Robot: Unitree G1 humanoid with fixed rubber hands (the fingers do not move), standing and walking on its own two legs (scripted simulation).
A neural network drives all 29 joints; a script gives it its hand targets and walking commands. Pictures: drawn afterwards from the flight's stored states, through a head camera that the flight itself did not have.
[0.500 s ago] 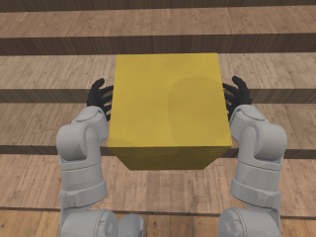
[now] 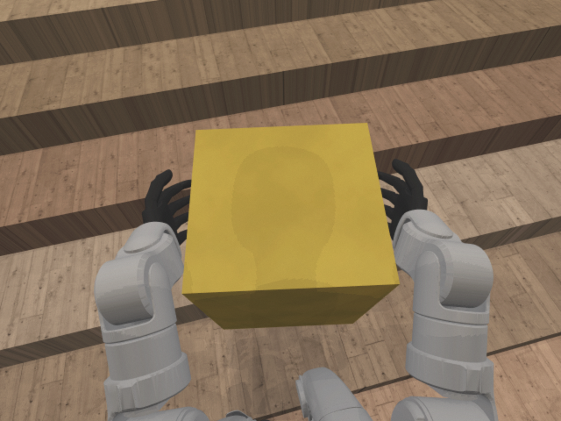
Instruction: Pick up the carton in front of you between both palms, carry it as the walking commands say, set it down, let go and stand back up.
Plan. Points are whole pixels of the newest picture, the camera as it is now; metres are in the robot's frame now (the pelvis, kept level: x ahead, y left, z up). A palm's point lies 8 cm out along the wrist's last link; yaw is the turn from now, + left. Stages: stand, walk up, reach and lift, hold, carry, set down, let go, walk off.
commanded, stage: carry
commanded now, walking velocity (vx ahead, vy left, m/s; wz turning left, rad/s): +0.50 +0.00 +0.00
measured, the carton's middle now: (285, 240) +0.36 -0.05 +0.04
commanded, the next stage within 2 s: none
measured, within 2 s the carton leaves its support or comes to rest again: neither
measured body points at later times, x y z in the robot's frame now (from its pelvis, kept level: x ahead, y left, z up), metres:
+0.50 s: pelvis +0.33 -0.04 +0.15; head +0.36 -0.01 +0.59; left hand +0.67 +0.19 +0.28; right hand +0.73 -0.11 +0.29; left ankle +0.24 +0.06 -0.37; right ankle +0.36 -0.11 -0.57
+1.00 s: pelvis +0.64 +0.06 +0.29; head +0.68 +0.05 +0.74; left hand +1.03 +0.17 +0.43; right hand +1.01 -0.13 +0.43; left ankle +0.64 +0.14 -0.43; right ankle +0.63 -0.04 -0.23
